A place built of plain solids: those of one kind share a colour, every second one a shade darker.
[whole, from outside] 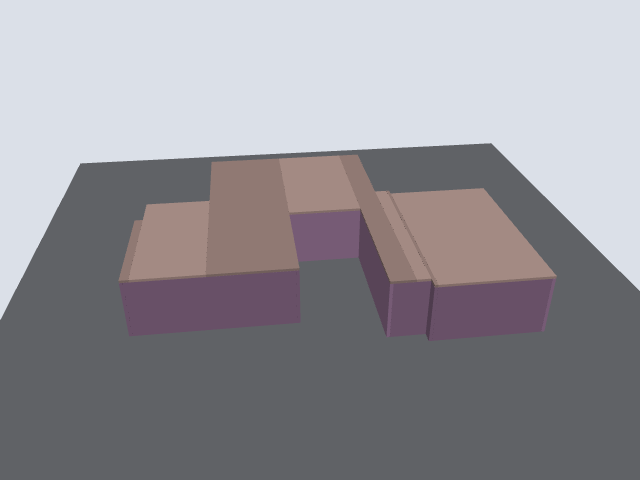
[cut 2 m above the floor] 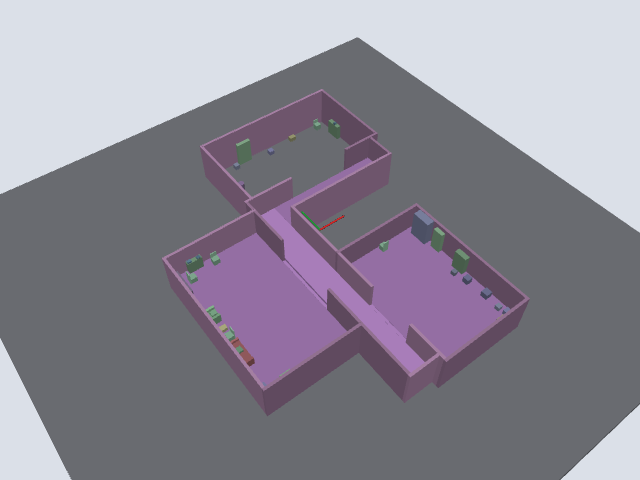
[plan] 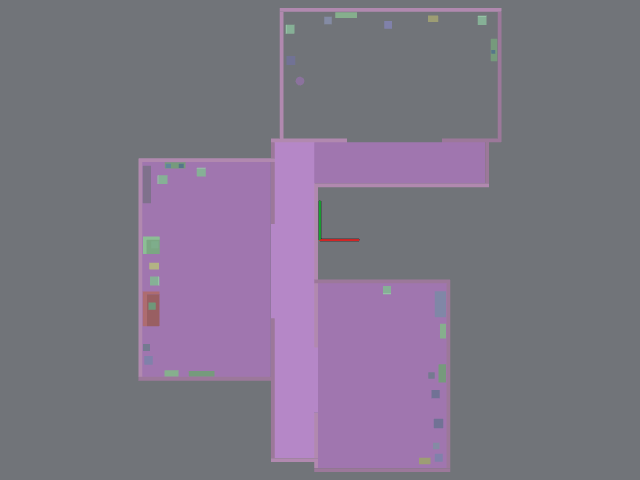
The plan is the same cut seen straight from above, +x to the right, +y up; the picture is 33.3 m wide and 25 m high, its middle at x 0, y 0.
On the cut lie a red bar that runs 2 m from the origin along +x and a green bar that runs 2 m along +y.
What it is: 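A storey of a split-level house; a hall and three lower rooms open beside it; the rooms' floors lie 1.19 m, 0.190 m and not at all below the hall's; a bare drop, one riser, a flush line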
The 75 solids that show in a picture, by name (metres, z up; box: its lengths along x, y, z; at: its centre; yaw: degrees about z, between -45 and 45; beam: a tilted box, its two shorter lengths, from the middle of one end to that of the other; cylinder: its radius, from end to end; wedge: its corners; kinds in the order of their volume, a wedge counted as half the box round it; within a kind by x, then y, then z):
{
 "floor_1": {"box": [6.7, 11.19, 1.05], "at": [-5.91, -1.53, 0.47]},
 "floor_2": {"box": [0.2, 4.91, 1.05], "at": [-2.46, -1.62, 0.47]},
 "floor_3": {"box": [2.06, 16.45, 1.24], "at": [-1.33, -3.13, 0.57]},
 "floor_4": {"box": [0.2, 3.41, 1.24], "at": [-0.2, -7.3, 0.57]},
 "floor_5": {"box": [6.69, 9.63, 1.24], "at": [3.24, -7.07, 0.57]},
 "floor_6": {"box": [8.9, 2.14, 1.24], "at": [4.15, 4.02, 0.57]},
 "wall_1": {"box": [0.2, 11.19, 3.77], "at": [-9.35, -1.53, 1.83]},
 "wall_2": {"box": [7.1, 0.2, 3.77], "at": [-5.91, -7.23, 1.83]},
 "wall_3": {"box": [7.1, 0.2, 3.77], "at": [-5.91, 4.17, 1.83]},
 "wall_4": {"box": [0.2, 4.03, 3.77], "at": [-2.46, -9.34, 1.83]},
 "wall_5": {"box": [0.2, 3.05, 3.77], "at": [-2.46, -5.6, 1.83]},
 "wall_6": {"box": [0.2, 3.23, 3.77], "at": [-2.46, 2.45, 1.83]},
 "wall_7": {"box": [0.2, 0.82, 3.77], "at": [-2.46, 4.68, 1.83]},
 "wall_8": {"box": [0.2, 6.59, 3.77], "at": [-2.0, 8.59, 1.83]},
 "wall_9": {"box": [2.46, 0.2, 3.77], "at": [-1.33, -11.46, 1.83]},
 "wall_10": {"box": [3.97, 0.2, 3.77], "at": [-0.57, 5.19, 1.83]},
 "wall_11": {"box": [0.2, 0.32, 3.77], "at": [-0.2, -11.72, 1.83]},
 "wall_12": {"box": [0.2, 2.36, 3.77], "at": [-0.2, -10.18, 1.83]},
 "wall_13": {"box": [0.2, 3.34, 3.77], "at": [-0.2, -3.93, 1.83]},
 "wall_14": {"box": [0.2, 4.81, 3.77], "at": [-0.2, 0.35, 1.83]},
 "wall_15": {"box": [7.09, 0.2, 3.77], "at": [3.24, -11.98, 1.83]},
 "wall_16": {"box": [7.09, 0.2, 3.77], "at": [3.24, -2.16, 1.83]},
 "wall_17": {"box": [11.55, 0.2, 3.77], "at": [3.68, 11.98, 1.83]},
 "wall_18": {"box": [9.1, 0.2, 3.77], "at": [4.25, 2.85, 1.83]},
 "wall_19": {"box": [0.2, 9.63, 3.77], "at": [6.69, -7.07, 1.83]},
 "wall_20": {"box": [3.1, 0.2, 3.77], "at": [7.9, 5.19, 1.83]},
 "wall_21": {"box": [0.2, 2.14, 3.77], "at": [8.7, 4.02, 1.83]},
 "wall_22": {"box": [0.2, 6.59, 3.77], "at": [9.35, 8.59, 1.83]},
 "roof_1": {"box": [9.35, 4.81, 0.16], "at": [-4.78, 0.35, 3.8]},
 "roof_2": {"box": [16.24, 5.27, 0.16], "at": [-1.33, -4.69, 3.8]},
 "roof_3": {"box": [18.25, 1.52, 0.16], "at": [-0.33, 3.51, 3.8]},
 "roof_4": {"box": [9.35, 4.23, 0.16], "at": [2.12, -9.44, 3.8]},
 "roof_5": {"box": [11.36, 0.82, 0.16], "at": [3.12, 4.68, 3.8]},
 "roof_6": {"box": [7.09, 0.52, 0.16], "at": [3.24, -11.82, 3.8]},
 "roof_7": {"box": [12.01, 0.2, 0.16], "at": [3.45, 5.19, 3.8]},
 "roof_8": {"box": [11.55, 6.79, 0.16], "at": [3.68, 8.69, 3.8]},
 "case_1": {"box": [0.74, 0.32, 1.56], "at": [-7.73, -6.95, 1.78]},
 "case_2": {"box": [1.08, 0.33, 0.97], "at": [-7.54, 3.88, 1.48]},
 "case_3": {"box": [1.34, 0.28, 1.26], "at": [-6.16, -6.97, 1.63]},
 "case_4": {"box": [1.14, 0.3, 2.04], "at": [1.37, 11.71, 0.97]},
 "case_5": {"box": [0.4, 0.95, 1.52], "at": [6.37, -6.95, 1.95]},
 "case_6": {"box": [0.32, 0.77, 1.74], "at": [6.41, -4.74, 2.06]},
 "case_7": {"box": [0.34, 1.18, 1.26], "at": [9.06, 9.9, 0.58]},
 "wardrobe_1": {"box": [0.59, 1.35, 2.17], "at": [6.27, -3.35, 2.27]},
 "sofa_1": {"box": [0.22, 1.82, 0.94], "at": [-9.12, -3.59, 1.47]},
 "sofa_2": {"box": [0.66, 0.14, 0.62], "at": [-8.68, -4.43, 1.31]},
 "sofa_3": {"box": [0.66, 1.54, 0.43], "at": [-8.68, -3.59, 1.22]},
 "sideboard_1": {"box": [0.43, 1.95, 0.73], "at": [-9.02, 2.9, 1.37]},
 "chair_1": {"box": [0.43, 0.47, 0.43], "at": [-8.64, -2.13, 1.22]},
 "chair_2": {"box": [0.46, 0.46, 0.41], "at": [-8.17, 3.14, 1.21]},
 "chair_3": {"box": [0.47, 0.41, 0.43], "at": [-6.19, 3.5, 1.22]},
 "chair_4": {"box": [0.4, 0.46, 0.5], "at": [-1.53, 10.98, 0.2]},
 "chair_5": {"box": [0.43, 0.06, 0.93], "at": [3.49, -2.8, 1.65]},
 "chair_6": {"box": [0.43, 0.39, 0.43], "at": [3.49, -2.58, 1.41]},
 "chair_7": {"box": [0.46, 0.43, 0.51], "at": [8.44, 11.41, 0.21]},
 "pouf_1": {"box": [0.45, 0.45, 0.44], "at": [-8.93, -6.27, 1.22]},
 "pouf_2": {"box": [0.47, 0.47, 0.48], "at": [-1.52, 9.34, 0.19]},
 "pouf_3": {"box": [0.41, 0.41, 0.41], "at": [3.55, 11.2, 0.16]},
 "pouf_4": {"box": [0.43, 0.43, 0.45], "at": [6.02, -8.03, 1.41]},
 "pouf_5": {"box": [0.5, 0.5, 0.43], "at": [6.17, -9.56, 1.41]},
 "pouf_6": {"box": [0.42, 0.42, 0.37], "at": [6.19, -11.34, 1.38]},
 "armchair_1": {"box": [0.18, 0.92, 0.94], "at": [-9.13, -0.28, 1.47]},
 "armchair_2": {"box": [0.69, 0.17, 0.68], "at": [-8.69, -0.65, 1.34]},
 "armchair_3": {"box": [0.69, 0.57, 0.45], "at": [-8.69, -0.28, 1.23]},
 "armchair_4": {"box": [0.69, 0.17, 0.68], "at": [-8.69, 0.1, 1.34]},
 "toybox_1": {"box": [0.51, 0.35, 0.28], "at": [-8.64, -1.36, 1.14]},
 "toybox_2": {"box": [0.6, 0.34, 0.34], "at": [5.46, -11.51, 1.36]},
 "toybox_3": {"box": [0.53, 0.35, 0.4], "at": [5.9, 11.52, 0.15]},
 "basket_1": {"box": [0.37, 0.37, 0.37], "at": [-9.03, -5.6, 1.19]},
 "basket_2": {"box": [0.39, 0.39, 0.42], "at": [0.42, 11.44, 0.16]},
 "basket_3": {"box": [0.33, 0.33, 0.3], "at": [5.81, -7.06, 1.34]},
 "basket_4": {"box": [0.35, 0.35, 0.32], "at": [6.06, -10.72, 1.35]},
 "bush_1": {"cylinder": 0.22, "from": [-1.05, 8.28, 0.5], "to": [-1.05, 8.28, 1.68]},
 "cushion_1": {"box": [0.39, 0.39, 0.16], "at": [-8.74, -3.44, 1.51]},
 "cushion_2": {"box": [0.37, 0.37, 0.14], "at": [-8.6, -0.25, 1.52]}
}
